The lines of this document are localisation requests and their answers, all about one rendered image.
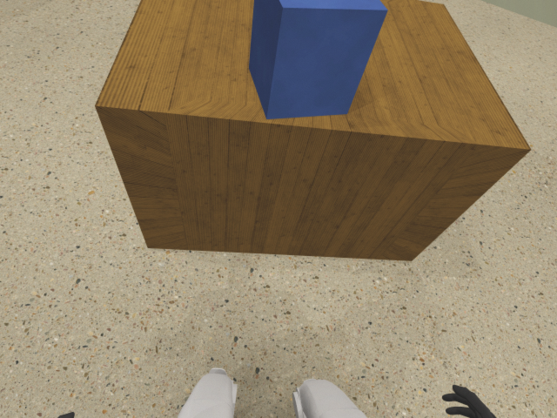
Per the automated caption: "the robot thigh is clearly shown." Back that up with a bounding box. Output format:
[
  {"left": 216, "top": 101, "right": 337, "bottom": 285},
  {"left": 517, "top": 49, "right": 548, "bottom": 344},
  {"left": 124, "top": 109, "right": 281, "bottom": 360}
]
[
  {"left": 178, "top": 374, "right": 238, "bottom": 418},
  {"left": 292, "top": 380, "right": 367, "bottom": 418}
]

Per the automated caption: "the right robot hand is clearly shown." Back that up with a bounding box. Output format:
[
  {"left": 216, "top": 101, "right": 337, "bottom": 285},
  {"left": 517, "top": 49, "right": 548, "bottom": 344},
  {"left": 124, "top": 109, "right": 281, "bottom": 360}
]
[{"left": 442, "top": 385, "right": 496, "bottom": 418}]

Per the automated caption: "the carton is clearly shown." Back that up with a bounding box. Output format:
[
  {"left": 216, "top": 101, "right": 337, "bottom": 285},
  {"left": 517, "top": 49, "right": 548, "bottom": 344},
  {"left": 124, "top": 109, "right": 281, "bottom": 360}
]
[{"left": 249, "top": 0, "right": 388, "bottom": 119}]

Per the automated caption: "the robot right thigh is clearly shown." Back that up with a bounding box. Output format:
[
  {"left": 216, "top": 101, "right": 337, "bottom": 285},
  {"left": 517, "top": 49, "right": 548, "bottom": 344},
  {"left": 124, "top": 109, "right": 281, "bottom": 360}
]
[{"left": 292, "top": 380, "right": 367, "bottom": 418}]

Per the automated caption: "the pedestal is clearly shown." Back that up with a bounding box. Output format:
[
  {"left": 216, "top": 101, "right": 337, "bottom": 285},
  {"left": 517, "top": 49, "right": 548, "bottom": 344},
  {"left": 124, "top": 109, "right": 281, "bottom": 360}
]
[{"left": 95, "top": 0, "right": 531, "bottom": 261}]

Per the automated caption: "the robot left thigh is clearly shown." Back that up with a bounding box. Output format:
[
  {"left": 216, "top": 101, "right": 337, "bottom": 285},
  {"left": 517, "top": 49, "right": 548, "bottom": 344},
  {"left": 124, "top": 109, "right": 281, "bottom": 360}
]
[{"left": 178, "top": 374, "right": 238, "bottom": 418}]

